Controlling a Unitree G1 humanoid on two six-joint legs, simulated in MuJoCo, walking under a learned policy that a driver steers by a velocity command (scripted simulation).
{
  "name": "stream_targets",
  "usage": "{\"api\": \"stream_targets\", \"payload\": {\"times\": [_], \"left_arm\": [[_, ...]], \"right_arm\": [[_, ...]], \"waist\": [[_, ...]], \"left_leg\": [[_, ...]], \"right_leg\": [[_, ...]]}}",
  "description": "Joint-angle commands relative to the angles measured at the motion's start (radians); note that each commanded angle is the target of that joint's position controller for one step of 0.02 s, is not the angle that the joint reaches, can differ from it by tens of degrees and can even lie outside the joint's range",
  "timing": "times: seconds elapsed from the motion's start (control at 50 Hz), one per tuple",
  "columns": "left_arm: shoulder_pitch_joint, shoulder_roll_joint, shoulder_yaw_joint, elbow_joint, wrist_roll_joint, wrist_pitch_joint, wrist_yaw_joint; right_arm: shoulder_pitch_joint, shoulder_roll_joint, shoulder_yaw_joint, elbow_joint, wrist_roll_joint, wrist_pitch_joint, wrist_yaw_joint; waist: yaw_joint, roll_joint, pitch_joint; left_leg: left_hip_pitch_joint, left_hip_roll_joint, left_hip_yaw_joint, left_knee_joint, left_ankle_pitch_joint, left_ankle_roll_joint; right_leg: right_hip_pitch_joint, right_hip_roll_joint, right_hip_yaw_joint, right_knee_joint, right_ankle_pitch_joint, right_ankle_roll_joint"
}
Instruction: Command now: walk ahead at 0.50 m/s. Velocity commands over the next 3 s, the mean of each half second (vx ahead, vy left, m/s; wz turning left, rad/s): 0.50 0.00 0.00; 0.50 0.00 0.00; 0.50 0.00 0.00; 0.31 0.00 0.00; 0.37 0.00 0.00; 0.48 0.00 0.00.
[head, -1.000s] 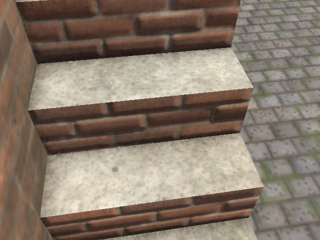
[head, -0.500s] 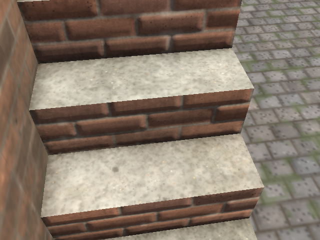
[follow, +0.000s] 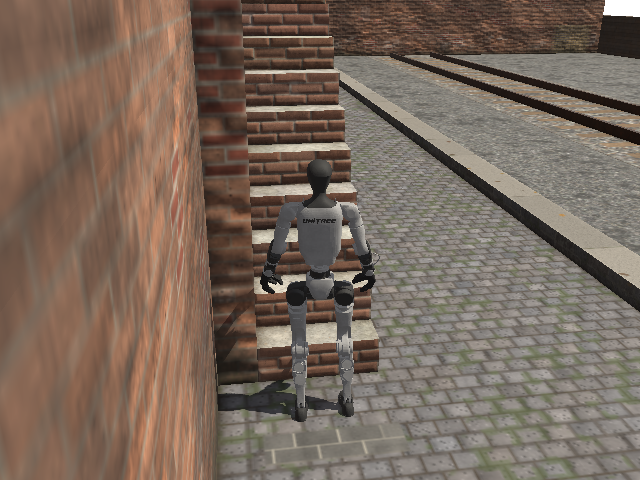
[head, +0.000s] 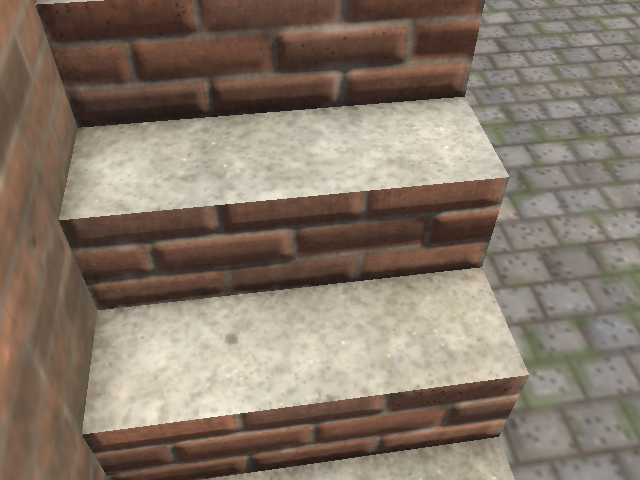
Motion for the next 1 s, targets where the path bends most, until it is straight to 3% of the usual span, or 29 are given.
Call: {"api": "stream_targets", "payload": {"times": [0.02,1.0], "left_arm": [[-0.083,0.127,0.024,-0.061,0.000,-0.013,0.003],[-0.075,0.129,0.024,-0.059,0.000,-0.012,0.003]], "right_arm": [[-0.060,-0.121,-0.029,-0.065,0.001,-0.014,-0.003],[-0.060,-0.124,-0.028,-0.059,0.003,-0.015,-0.003]], "waist": [[0.000,0.011,-0.069],[0.001,0.011,-0.066]], "left_leg": [[0.000,0.113,-0.080,-0.008,0.254,-0.045],[0.002,0.113,-0.083,-0.012,0.253,-0.047]], "right_leg": [[0.042,-0.081,0.053,0.015,0.279,-0.035],[0.047,-0.079,0.052,0.007,0.279,-0.035]]}}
